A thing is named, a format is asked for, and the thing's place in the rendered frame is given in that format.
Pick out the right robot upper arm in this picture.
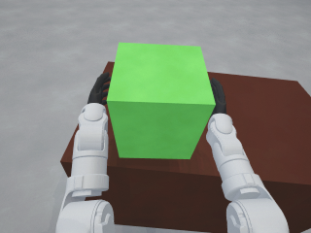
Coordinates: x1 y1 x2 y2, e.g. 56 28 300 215
226 198 289 233

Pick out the left robot hand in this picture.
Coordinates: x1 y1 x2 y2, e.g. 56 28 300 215
87 72 112 106

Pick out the left robot upper arm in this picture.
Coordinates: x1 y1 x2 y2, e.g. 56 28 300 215
56 199 116 233

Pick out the carton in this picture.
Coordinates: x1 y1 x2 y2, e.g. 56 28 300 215
106 42 216 159

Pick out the robot right forearm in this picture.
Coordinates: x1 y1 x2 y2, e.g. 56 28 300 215
206 114 290 233

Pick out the right robot hand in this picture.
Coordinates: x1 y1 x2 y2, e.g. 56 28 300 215
209 78 227 117

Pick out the pedestal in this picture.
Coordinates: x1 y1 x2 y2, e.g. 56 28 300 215
60 61 311 233

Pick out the robot left forearm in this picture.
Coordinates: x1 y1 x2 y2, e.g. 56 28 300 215
55 103 109 233

